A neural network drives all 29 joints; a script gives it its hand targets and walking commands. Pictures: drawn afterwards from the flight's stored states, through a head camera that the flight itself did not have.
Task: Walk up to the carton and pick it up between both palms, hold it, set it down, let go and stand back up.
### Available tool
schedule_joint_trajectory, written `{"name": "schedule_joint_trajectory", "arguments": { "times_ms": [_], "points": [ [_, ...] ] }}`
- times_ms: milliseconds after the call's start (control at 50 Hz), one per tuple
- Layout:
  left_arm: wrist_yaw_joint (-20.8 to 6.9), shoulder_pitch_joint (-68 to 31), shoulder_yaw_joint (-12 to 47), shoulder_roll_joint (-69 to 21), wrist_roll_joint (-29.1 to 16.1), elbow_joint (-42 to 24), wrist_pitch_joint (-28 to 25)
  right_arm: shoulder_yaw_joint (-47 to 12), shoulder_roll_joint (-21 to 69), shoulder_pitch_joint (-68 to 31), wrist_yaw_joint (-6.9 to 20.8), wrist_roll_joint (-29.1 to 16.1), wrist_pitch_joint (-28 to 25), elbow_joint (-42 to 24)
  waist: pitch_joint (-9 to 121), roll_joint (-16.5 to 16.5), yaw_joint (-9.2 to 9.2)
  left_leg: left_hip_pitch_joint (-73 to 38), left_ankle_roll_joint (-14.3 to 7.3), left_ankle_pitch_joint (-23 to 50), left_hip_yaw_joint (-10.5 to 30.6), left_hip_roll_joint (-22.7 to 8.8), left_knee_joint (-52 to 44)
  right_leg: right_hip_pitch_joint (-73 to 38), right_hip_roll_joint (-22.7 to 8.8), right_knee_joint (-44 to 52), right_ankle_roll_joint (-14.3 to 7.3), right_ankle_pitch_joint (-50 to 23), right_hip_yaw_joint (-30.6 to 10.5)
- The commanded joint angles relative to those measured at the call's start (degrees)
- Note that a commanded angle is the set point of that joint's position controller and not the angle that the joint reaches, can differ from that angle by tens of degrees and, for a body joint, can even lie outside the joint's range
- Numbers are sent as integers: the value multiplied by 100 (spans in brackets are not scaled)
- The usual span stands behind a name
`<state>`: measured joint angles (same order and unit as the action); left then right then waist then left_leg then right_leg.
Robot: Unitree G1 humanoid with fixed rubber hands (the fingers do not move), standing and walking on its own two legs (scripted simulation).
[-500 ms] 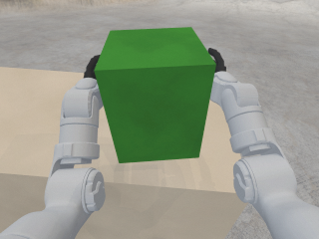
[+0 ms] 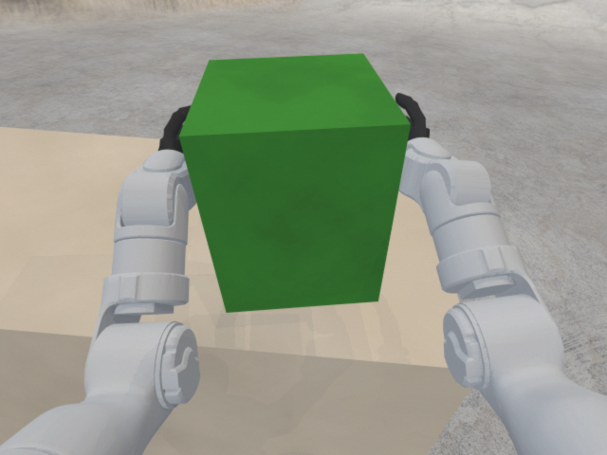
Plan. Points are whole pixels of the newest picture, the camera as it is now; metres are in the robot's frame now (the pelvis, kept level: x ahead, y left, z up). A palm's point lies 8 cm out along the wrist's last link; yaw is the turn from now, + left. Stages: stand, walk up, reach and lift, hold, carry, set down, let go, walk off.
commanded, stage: hold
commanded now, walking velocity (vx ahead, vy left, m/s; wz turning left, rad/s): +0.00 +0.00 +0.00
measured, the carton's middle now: (295, 182) +0.38 +0.00 +0.22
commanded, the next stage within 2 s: set down in 0.06 s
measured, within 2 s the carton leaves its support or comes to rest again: neither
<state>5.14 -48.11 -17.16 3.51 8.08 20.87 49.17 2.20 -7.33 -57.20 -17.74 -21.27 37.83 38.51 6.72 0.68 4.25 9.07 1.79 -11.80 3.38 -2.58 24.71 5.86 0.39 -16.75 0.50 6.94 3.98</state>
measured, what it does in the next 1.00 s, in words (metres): stands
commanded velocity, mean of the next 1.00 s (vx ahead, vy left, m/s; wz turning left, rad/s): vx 0.00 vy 0.00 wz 0.00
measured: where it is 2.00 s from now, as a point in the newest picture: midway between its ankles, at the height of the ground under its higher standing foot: outside the picture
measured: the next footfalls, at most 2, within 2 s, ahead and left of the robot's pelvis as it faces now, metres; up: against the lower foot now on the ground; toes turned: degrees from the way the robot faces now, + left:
none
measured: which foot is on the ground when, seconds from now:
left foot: down 0.00-1.00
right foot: down 0.00-1.00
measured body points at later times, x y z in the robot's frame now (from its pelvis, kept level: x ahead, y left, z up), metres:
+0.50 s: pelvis -0.01 +0.00 +0.00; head -0.06 +0.02 +0.45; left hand +0.41 +0.15 +0.22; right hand +0.40 -0.14 +0.23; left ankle +0.02 +0.13 -0.75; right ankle +0.03 -0.13 -0.75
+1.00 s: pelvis +0.01 +0.00 +0.00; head -0.02 +0.03 +0.45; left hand +0.43 +0.15 +0.17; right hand +0.42 -0.14 +0.18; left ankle +0.02 +0.13 -0.75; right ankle +0.03 -0.13 -0.75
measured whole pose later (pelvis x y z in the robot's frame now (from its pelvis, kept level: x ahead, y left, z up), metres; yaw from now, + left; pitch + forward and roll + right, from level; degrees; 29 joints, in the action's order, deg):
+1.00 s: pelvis +0.01 +0.00 +0.00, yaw +0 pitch -3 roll -2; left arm 6.7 -44.2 -14.0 2.9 10.3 35.7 23.7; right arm 7.6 -1.9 -47.8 -10.0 -6.8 11.8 48.1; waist 1.7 -2.1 3.5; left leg 8.1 1.7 -11.6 3.1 -2.1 22.7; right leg 5.4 -0.1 -15.6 0.6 7.2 3.7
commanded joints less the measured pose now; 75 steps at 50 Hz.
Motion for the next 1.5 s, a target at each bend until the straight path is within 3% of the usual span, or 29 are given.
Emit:
{"name": "schedule_joint_trajectory", "arguments": {
  "times_ms": [0,40,60,160,300,380,460,500,620,720,860,980,1180,1260,1380,1480],
  "points": [
    [-797,-5895,2425,-3607,-1052,-1294,-587,-1592,4243,-5359,659,-960,-202,-1904,2545,275,106,-105,111,1013,-61,560,-448,-1227,447,-28,262,-800,-336],
    [-793,-5899,2472,-3655,-1088,-1337,-597,-1666,4273,-5450,664,-1004,-224,-1989,2649,266,73,-146,118,1117,-55,544,-430,-1304,486,-40,249,-889,-320],
    [-808,-5770,2246,-3572,-992,-1106,-632,-1718,4382,-5069,664,-742,-220,-1872,2453,166,42,-218,3,1129,-84,483,-429,-1105,378,-12,137,-869,-352],
    [-984,-5727,1955,-3583,-702,-669,-909,-1453,4372,-5052,758,-213,-550,-1542,2168,197,-7,-268,44,996,-129,466,-552,-1046,330,-9,147,-709,-264],
    [-898,-5981,2380,-3913,-785,-806,-1496,-1659,4447,-5451,880,58,-1432,-1968,2880,365,56,-880,139,1733,-203,530,-290,-1211,362,-26,181,-1194,-178],
    [-921,-5785,2406,-4046,-660,-422,-1853,-1447,4377,-5405,950,447,-1925,-1827,2807,367,161,-920,107,1404,-222,516,-397,-1171,309,46,188,-921,-103],
    [-1016,-5392,2047,-3951,-345,328,-2168,-1054,4213,-5233,1067,974,-2348,-1300,2340,175,69,-688,4,736,-297,496,-655,-1147,237,146,223,-383,-17],
    [-1056,-5272,1973,-3940,-258,515,-2321,-943,4120,-5190,1113,1156,-2574,-1182,2382,101,6,-692,11,773,-340,497,-706,-1309,233,127,253,-483,8],
    [-1097,-4912,1971,-3978,-136,812,-2606,-858,4049,-5062,1218,1328,-3017,-949,2313,99,15,-842,44,1091,-389,518,-655,-1415,237,155,268,-813,33],
    [-982,-4995,2360,-4214,-323,520,-2865,-1047,4128,-5161,1321,1267,-3273,-1155,2768,278,13,-1006,165,1665,-375,519,-478,-1369,262,73,228,-1198,59],
    [-757,-4969,2742,-4478,-487,212,-2964,-1239,4274,-4898,1409,1194,-3251,-1140,3024,507,59,-1183,280,2099,-311,459,-298,-1095,298,7,120,-1386,105],
    [-683,-4743,2735,-4467,-521,220,-2928,-1345,4306,-4622,1382,1114,-3114,-1109,2984,455,80,-1197,272,2293,-255,450,-200,-1034,326,-60,129,-1692,76],
    [-752,-4488,2425,-4352,-373,482,-3046,-1290,4451,-4286,1369,1307,-3060,-980,2820,120,64,-899,173,2193,-243,496,-259,-1322,297,-200,239,-2224,3],
    [-734,-4464,2413,-4355,-354,469,-3155,-1268,4485,-4304,1410,1406,-3136,-1098,3045,136,35,-968,184,2325,-264,505,-211,-1327,316,-247,248,-2459,34],
    [-694,-4668,2390,-4402,-359,497,-3383,-1096,4576,-4309,1518,1629,-3251,-1007,3262,218,30,-916,215,2204,-300,494,-242,-1249,287,-277,236,-2358,35],
    [-683,-4616,2142,-4358,-209,888,-3522,-757,4500,-4307,1645,1878,-3333,-688,3122,204,-19,-763,204,1879,-335,463,-368,-1170,240,-252,205,-2057,23]
  ]
}}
